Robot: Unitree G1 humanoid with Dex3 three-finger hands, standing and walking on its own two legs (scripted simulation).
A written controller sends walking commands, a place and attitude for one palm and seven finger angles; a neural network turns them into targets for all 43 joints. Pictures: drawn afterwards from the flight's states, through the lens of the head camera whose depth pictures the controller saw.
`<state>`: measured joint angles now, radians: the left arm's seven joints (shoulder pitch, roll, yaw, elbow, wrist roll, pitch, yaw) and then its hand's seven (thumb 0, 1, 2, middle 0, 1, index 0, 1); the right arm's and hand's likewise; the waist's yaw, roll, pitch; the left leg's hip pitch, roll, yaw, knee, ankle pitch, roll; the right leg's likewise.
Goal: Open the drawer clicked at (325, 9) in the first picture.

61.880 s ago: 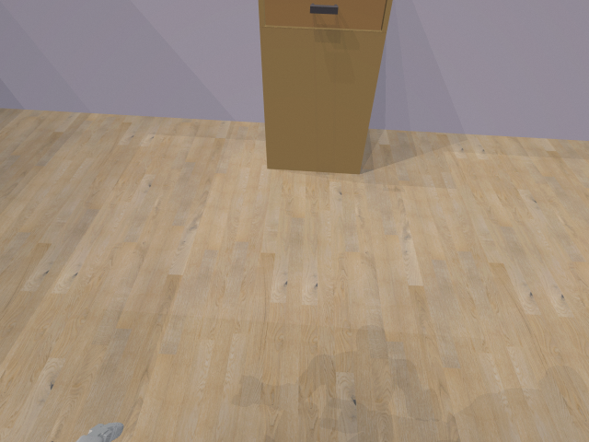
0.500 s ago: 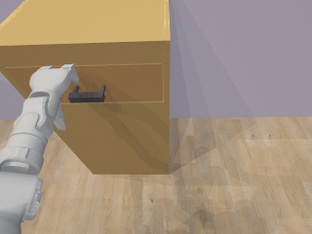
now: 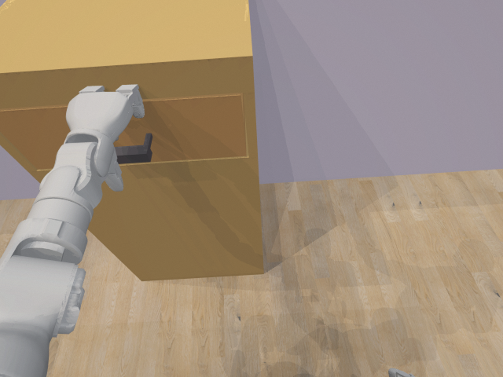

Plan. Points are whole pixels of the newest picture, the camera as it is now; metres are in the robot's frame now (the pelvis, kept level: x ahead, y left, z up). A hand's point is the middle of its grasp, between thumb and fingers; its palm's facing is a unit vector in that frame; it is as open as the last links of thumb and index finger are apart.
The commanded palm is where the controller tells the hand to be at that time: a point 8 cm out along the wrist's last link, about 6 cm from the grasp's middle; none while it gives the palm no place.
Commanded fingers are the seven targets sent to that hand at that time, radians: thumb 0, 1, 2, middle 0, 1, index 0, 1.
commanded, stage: re-aim the fingers above the handle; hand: left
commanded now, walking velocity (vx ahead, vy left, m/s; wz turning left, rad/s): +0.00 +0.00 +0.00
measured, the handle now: (124, 147) +0.52 +0.24 +0.05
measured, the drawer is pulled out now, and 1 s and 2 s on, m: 0.00 0.00 0.00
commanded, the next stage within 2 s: lower the fingers behind the handle in 0.18 s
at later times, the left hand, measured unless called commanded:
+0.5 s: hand (104, 155) +0.47 +0.25 +0.09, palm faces -0.02 -0.03 -1.00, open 13.8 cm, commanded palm +0.44 +0.27 +0.15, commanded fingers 0.00 -0.50 0.30 -0.30 -1.20 -0.30 -1.20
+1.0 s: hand (98, 172) +0.45 +0.27 +0.06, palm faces -0.04 -0.01 -1.00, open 14.0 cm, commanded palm +0.43 +0.26 +0.11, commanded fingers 0.00 -0.50 0.30 -0.30 -1.20 -0.30 -1.20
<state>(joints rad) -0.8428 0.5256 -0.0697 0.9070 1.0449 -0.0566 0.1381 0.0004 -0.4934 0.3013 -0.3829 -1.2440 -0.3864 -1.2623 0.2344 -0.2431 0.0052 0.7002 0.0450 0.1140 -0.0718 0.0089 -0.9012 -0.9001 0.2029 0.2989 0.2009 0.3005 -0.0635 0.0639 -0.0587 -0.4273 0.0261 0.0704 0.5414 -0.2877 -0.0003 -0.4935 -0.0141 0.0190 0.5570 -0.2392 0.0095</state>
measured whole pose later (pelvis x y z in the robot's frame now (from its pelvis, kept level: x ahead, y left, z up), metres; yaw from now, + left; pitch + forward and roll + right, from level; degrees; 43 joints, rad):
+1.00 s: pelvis +0.01 +0.01 -0.01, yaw +2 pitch +13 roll -1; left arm -0.72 0.53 -0.04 0.85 1.05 -0.14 0.15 0.00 -0.49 0.30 -0.31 -1.20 -0.30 -1.18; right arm 0.29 -0.26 -0.06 0.69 0.01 0.10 -0.04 0.01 -0.90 -0.90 0.20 0.30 0.20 0.30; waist -0.04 0.04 -0.09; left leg -0.53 0.02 0.04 0.66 -0.35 0.01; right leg -0.56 -0.02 -0.01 0.63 -0.29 0.02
